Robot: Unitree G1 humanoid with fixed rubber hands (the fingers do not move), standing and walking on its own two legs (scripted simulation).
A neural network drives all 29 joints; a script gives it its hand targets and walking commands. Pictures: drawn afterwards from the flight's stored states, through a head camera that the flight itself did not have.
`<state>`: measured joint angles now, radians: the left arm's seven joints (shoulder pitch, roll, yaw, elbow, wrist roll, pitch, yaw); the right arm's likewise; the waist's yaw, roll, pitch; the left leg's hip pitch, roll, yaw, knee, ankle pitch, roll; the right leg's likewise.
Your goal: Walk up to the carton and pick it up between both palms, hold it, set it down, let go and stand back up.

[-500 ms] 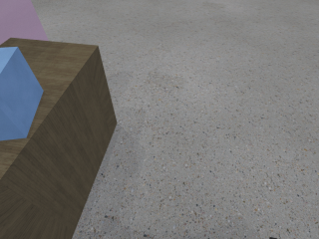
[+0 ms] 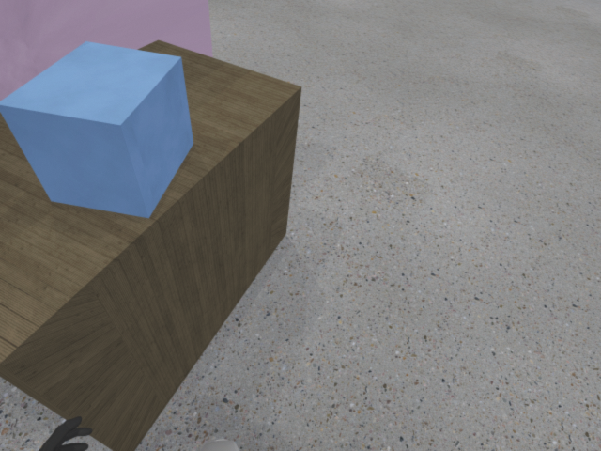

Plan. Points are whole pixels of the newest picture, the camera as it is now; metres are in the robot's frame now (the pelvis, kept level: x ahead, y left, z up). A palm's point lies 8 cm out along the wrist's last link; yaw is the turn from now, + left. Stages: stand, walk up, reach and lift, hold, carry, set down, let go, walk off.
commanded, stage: walk up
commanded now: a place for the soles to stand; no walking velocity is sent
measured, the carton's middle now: (117, 128) +0.67 +0.38 +0.04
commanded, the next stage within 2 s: none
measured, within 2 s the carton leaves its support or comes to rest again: neither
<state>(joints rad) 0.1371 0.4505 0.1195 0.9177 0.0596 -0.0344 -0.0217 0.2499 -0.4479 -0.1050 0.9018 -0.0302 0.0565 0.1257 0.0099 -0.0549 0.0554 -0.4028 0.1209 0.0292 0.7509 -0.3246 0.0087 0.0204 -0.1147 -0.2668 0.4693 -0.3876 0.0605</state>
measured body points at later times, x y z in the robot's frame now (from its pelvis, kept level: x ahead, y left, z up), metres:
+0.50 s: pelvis +0.18 +0.00 -0.01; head +0.20 +0.02 +0.44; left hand +0.20 +0.37 -0.08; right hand +0.36 -0.29 -0.09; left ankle +0.09 +0.15 -0.73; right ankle +0.32 -0.09 -0.73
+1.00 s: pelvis +0.23 -0.01 -0.03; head +0.26 +0.05 +0.42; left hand +0.03 +0.28 -0.13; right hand +0.56 -0.14 -0.10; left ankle +0.18 +0.10 -0.73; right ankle +0.33 -0.09 -0.72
